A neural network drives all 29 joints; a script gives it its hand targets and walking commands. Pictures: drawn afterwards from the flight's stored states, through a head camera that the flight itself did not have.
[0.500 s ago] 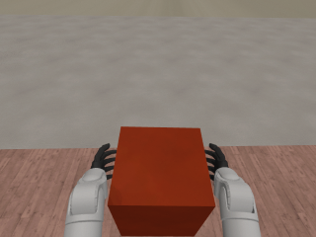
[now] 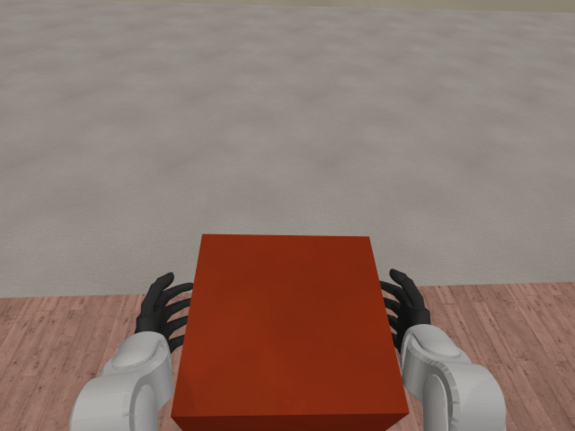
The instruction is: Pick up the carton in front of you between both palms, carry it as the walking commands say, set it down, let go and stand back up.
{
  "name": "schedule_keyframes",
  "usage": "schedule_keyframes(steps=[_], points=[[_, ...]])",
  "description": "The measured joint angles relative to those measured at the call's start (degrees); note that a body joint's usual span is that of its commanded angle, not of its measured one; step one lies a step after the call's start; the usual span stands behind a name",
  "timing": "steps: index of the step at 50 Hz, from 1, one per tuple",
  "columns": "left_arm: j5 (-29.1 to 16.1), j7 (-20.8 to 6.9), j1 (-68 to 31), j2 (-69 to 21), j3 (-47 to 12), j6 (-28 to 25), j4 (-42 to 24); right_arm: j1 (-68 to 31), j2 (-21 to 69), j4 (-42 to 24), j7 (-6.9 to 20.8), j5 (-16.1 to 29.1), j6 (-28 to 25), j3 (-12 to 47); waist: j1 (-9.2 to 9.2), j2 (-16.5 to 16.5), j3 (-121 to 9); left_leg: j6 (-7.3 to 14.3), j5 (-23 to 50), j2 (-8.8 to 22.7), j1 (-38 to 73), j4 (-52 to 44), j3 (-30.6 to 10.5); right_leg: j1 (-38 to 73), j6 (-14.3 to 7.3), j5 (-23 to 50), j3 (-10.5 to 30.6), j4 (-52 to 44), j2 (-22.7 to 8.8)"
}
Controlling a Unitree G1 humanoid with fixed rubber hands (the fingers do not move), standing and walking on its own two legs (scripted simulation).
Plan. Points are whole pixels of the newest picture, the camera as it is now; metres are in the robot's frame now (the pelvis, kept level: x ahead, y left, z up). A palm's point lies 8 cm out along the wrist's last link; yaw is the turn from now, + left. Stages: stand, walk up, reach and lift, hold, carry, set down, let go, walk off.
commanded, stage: carry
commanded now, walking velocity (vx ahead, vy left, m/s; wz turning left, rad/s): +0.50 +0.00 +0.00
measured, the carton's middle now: (283, 352) +0.25 +0.01 +0.03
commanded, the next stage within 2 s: none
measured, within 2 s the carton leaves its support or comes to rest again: neither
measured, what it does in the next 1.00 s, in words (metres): walks ahead: right foot, then left foot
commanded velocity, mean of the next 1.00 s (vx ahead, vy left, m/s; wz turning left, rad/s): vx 0.50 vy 0.00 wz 0.00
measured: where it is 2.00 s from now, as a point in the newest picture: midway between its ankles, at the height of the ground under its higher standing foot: (279, 241)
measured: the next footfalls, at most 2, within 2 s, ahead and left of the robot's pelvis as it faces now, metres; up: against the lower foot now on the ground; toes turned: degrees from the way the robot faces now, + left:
right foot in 0.42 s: +0.46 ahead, -0.09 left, +0.00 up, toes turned -9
left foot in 0.94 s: +0.77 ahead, +0.09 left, +0.00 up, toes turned +7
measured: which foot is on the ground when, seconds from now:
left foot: down 0.00-0.44, up 0.46-0.92, down 0.94-1.00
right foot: up 0.00-0.40, down 0.42-0.96, up 0.98-1.00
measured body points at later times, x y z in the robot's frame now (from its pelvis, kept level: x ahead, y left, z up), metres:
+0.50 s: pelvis +0.31 -0.03 -0.01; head +0.31 -0.03 +0.44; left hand +0.55 +0.15 +0.07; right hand +0.58 -0.16 +0.06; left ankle +0.10 +0.07 -0.63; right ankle +0.42 -0.09 -0.72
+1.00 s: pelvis +0.63 +0.02 -0.01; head +0.66 +0.03 +0.44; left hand +0.98 +0.18 +0.08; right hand +0.98 -0.13 +0.09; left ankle +0.73 +0.09 -0.72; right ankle +0.45 -0.09 -0.66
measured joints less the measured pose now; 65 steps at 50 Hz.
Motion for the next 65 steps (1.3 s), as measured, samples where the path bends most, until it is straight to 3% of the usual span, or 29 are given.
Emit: schedule_keyframes(steps=[2,4,10,14,18,21,23,25,28,33,38,43,46,48,50,52,55,60,65], points=[[-0.4,0.0,-0.8,0.1,0.1,1.0,1.4,0.6,0.1,0.1,-0.4,-0.2,0.9,-0.3,-0.88,1.1,-0.5,0.1,-1.6,-0.2,3.1,-3.1,-0.1,-7.3,-1.3,2.3,0.2,10.6,0.8],[-0.3,-0.2,-1.1,0.1,-0.4,1.3,2.6,1.3,0.1,-0.4,-0.6,-0.4,1.7,-0.7,-1.92,2.1,-1.0,-0.6,-0.7,-0.4,6.8,-7.7,-0.5,-13.0,-1.9,6.3,-0.8,12.3,0.8],[0.9,-1.4,-0.3,0.0,-1.7,0.1,2.2,1.2,0.1,-1.7,-0.6,-0.1,2.1,-1.4,-4.16,3.2,-1.6,-1.5,-0.8,-0.2,17.5,-18.6,-2.2,-22.7,-1.2,16.6,-2.9,-1.8,0.7],[1.7,-1.4,0.9,-0.1,-1.9,-0.3,1.1,0.5,0.0,-1.0,0.1,0.5,1.9,-1.3,-3.81,2.6,-1.5,-2.9,-3.9,0.1,23.8,-21.0,-3.1,-24.4,-1.5,21.9,-4.8,-12.4,1.2],[1.8,-1.4,2.0,-0.2,-1.7,0.0,0.3,1.1,0.1,-1.0,0.4,0.2,2.0,-0.7,-2.74,2.6,-0.8,-4.7,-9.2,0.7,29.9,-21.0,-3.7,-22.5,-3.1,25.0,-8.1,-19.5,2.5],[1.4,-1.4,1.4,-0.2,-1.8,0.0,1.0,1.6,0.1,-1.5,0.5,-0.3,2.0,-0.8,-1.72,3.5,0.4,-6.0,-16.2,2.7,30.7,-10.5,-3.6,-17.2,-4.5,23.9,-10.8,-22.9,4.8],[1.3,-1.4,-0.6,0.0,-2.0,-1.1,4.2,0.6,0.0,0.0,0.5,-0.6,1.5,-1.9,-0.14,4.8,1.5,-5.7,-14.0,4.4,22.8,9.8,-6.7,-17.6,-7.1,20.8,-11.6,-17.3,5.1],[1.1,-1.4,-2.5,0.1,-1.6,-1.7,6.7,-0.7,-0.1,1.5,0.5,-1.0,1.2,-2.6,0.97,4.2,3.0,-4.5,-11.8,2.8,12.2,29.2,-11.1,-16.0,-8.2,17.7,-11.7,-16.7,4.9],[0.8,-1.4,-4.1,0.1,-0.4,-2.8,8.6,-2.6,-0.2,3.7,0.6,-1.4,0.1,-2.7,1.78,3.5,4.4,-2.6,-6.9,2.8,-0.4,38.6,-12.1,-11.7,-7.6,16.9,-11.4,-20.6,5.1],[0.4,-1.4,-8.9,0.0,2.1,-5.2,13.0,-7.1,0.0,8.2,0.6,-1.9,-2.7,-4.1,1.61,2.8,4.1,-2.7,-0.6,5.1,-12.6,29.9,-10.9,-4.7,-7.1,14.8,-10.3,-26.0,5.6],[0.5,-1.3,-15.7,-0.4,4.5,-7.1,17.9,-13.0,0.4,12.0,0.5,-1.8,-4.6,-7.6,0.95,2.4,3.3,-3.3,6.4,6.1,-16.4,16.0,-9.6,1.6,-5.8,11.1,-9.0,-28.6,5.9],[0.5,-0.6,-22.4,0.5,5.6,-7.9,22.9,-19.5,-1.3,16.7,-0.5,-0.8,-5.1,-9.9,0.87,2.5,3.2,-2.1,10.7,4.3,-14.1,3.9,-7.6,7.6,-3.6,4.8,-7.8,-28.0,6.0],[0.5,0.3,-26.0,1.2,6.8,-7.7,25.7,-23.9,-2.0,20.9,-1.1,-0.2,-5.5,-11.2,0.38,2.0,3.7,-0.6,9.7,1.6,-9.4,-2.3,-5.6,10.4,-2.0,-0.6,-7.3,-24.1,5.3],[0.3,0.6,-28.1,2.5,7.9,-8.0,27.4,-27.2,-1.6,24.4,-1.3,-0.3,-6.6,-11.7,-1.18,0.6,5.0,0.1,8.8,0.1,-8.3,0.3,-4.9,6.9,-2.1,-1.7,-6.0,-10.8,3.1],[-0.3,0.7,-29.6,3.5,9.1,-8.6,29.1,-29.1,-1.1,26.5,-1.7,-0.3,-7.3,-11.9,-2.74,0.7,6.7,0.6,4.3,-0.3,-8.3,3.8,-5.0,-1.3,-3.0,-0.4,-0.2,7.3,4.6],[-0.5,0.6,-30.5,3.0,10.2,-8.6,29.6,-29.2,-1.0,26.6,-2.0,-0.1,-7.6,-12.3,-3.47,1.1,8.5,-0.1,2.9,-0.7,-6.3,2.7,-5.3,-8.6,-4.0,1.3,2.8,17.5,5.9],[0.3,0.0,-30.3,1.0,11.4,-8.9,27.8,-28.0,-0.7,24.7,-2.1,0.9,-8.2,-12.9,-3.75,1.6,10.7,0.6,1.6,-1.3,-2.7,-0.9,-5.5,-17.0,-4.1,4.4,4.1,16.9,5.2],[0.9,-0.8,-26.8,-1.4,11.0,-10.5,20.9,-25.5,0.7,18.8,-1.1,1.7,-9.4,-13.1,-4.18,2.3,12.4,0.7,-1.9,-1.5,2.5,-3.9,-6.3,-25.0,-3.1,6.5,4.3,5.0,3.9],[0.5,-0.9,-22.6,-1.4,9.7,-10.5,15.2,-23.5,1.2,15.0,-0.8,1.9,-9.2,-11.2,-4.64,1.9,10.6,-0.3,-8.7,-2.2,8.4,-2.7,-6.9,-29.6,-3.6,18.0,2.6,4.9,3.4]])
